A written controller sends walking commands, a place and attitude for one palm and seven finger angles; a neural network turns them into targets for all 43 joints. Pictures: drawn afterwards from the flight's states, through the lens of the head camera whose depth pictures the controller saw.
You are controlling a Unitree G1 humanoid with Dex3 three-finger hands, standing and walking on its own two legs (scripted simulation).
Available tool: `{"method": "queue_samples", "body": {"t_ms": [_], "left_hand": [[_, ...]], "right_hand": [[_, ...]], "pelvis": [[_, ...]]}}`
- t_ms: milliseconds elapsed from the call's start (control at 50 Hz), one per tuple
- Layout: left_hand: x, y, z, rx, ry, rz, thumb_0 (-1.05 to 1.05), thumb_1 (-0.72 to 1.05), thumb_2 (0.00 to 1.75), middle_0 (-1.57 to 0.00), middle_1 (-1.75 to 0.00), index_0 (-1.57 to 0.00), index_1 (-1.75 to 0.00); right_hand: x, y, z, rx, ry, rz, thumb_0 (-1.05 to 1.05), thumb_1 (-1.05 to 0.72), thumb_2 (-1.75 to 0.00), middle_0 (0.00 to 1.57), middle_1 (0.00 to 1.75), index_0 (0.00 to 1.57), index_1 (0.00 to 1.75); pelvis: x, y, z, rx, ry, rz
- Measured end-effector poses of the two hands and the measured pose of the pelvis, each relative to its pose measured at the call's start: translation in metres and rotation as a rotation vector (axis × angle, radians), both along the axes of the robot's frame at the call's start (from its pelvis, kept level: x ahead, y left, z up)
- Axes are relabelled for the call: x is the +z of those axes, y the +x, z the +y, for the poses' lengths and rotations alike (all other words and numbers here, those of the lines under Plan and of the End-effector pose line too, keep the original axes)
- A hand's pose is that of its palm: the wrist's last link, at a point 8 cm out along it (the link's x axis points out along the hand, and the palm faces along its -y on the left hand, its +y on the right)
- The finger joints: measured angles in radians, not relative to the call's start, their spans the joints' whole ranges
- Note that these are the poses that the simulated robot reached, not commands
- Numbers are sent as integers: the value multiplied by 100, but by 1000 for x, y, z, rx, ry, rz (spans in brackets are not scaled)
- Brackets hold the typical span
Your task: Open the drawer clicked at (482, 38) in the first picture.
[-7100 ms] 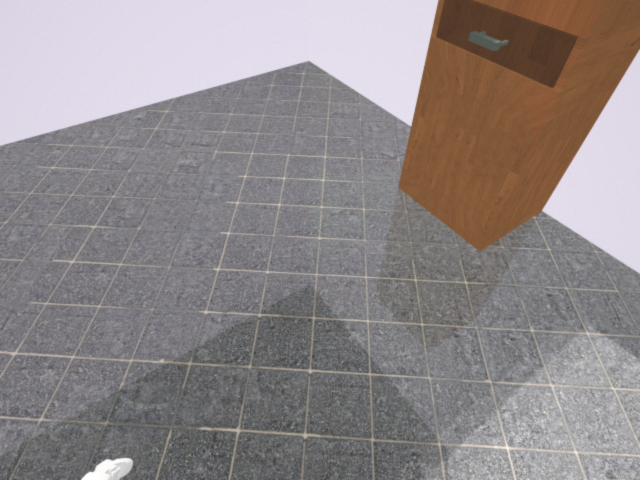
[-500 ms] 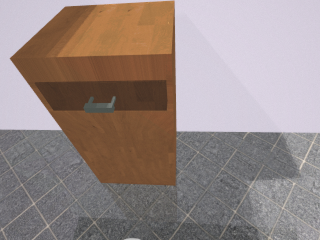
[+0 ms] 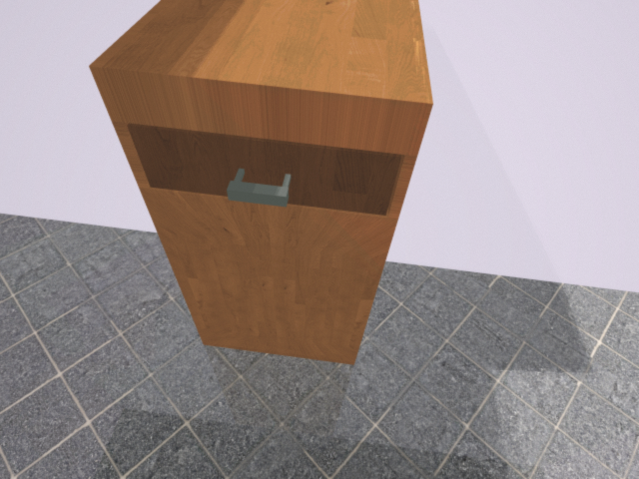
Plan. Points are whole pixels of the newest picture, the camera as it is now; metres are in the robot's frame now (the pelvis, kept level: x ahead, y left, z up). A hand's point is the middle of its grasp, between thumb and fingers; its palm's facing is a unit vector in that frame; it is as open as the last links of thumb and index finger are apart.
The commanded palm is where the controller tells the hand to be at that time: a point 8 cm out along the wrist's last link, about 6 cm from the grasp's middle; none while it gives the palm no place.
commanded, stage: come to a stop and stand still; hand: left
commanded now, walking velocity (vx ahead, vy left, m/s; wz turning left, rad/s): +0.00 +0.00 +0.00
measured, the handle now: (261, 185) +0.56 +0.16 +0.01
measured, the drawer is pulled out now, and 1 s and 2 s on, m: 0.00 0.00 0.00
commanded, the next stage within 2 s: look again from close up in 0.34 s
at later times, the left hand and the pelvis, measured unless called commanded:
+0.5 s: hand out of the picture +0.01 +0.18 -0.18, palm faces -0.01 -0.98 -0.21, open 7.3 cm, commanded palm none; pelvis +0.00 +0.01 +0.00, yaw -1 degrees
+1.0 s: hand out of the picture -0.02 +0.17 -0.18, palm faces +0.00 -0.98 -0.18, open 7.4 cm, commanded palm none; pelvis -0.01 +0.01 +0.00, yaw -1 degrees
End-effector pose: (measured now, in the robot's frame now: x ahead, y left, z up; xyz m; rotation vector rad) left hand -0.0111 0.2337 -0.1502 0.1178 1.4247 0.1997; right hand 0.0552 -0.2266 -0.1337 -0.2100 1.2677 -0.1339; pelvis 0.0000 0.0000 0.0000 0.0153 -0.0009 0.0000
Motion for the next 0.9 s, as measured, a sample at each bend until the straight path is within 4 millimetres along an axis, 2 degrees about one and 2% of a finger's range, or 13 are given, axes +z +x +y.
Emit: {"method": "queue_samples", "body": {"t_ms": [100, 260, 360, 460, 600, 740, 900], "left_hand": [[3, 17, -7, -35, 2, -30, 1, 91, 90, -20, -30, -20, -30], [7, 30, -2, -63, 14, -49, 1, 93, 90, -20, -30, -20, -30], [6, 31, -3, -65, 7, -53, 1, 93, 90, -20, -30, -20, -30], [5, 24, -4, -72, 4, -39, 1, 93, 90, -20, -30, -20, -30], [3, 5, 0, -88, 6, -28, 1, 92, 90, -20, -30, -20, -30], [6, -6, 2, -73, 15, -23, 1, 91, 90, -20, -30, -20, -30], [6, -11, -9, -69, -4, -2, 1, 91, 90, -20, -30, -20, -30]], "right_hand": [[-13, -10, 5, -46, 27, 21, 0, -94, -89, 21, 30, 21, 30], [-12, -45, 10, -80, 38, 100, 0, -93, -89, 20, 30, 20, 30], [-11, -68, 17, -93, 44, 157, 0, -92, -89, 20, 30, 20, 30], [-10, -85, 22, -101, 54, 191, 0, -91, -89, 20, 30, 20, 30], [-19, -87, 29, -70, 71, 140, 1, -91, -90, 20, 30, 20, 29], [-25, -77, 36, -51, 97, 98, 1, -91, -90, 20, 30, 20, 29], [-22, -76, 26, -52, 84, 108, 1, -92, -89, 20, 30, 20, 30]], "pelvis": [[-3, 3, 5, -10, 2, -7], [1, 7, 7, -11, -10, -16], [3, 6, 7, -12, -13, -24], [3, 3, 8, -13, -19, -21], [-4, -8, 15, -8, -21, -19], [-5, -9, 17, -14, -11, -33], [-3, -8, 12, -21, -3, -23]]}}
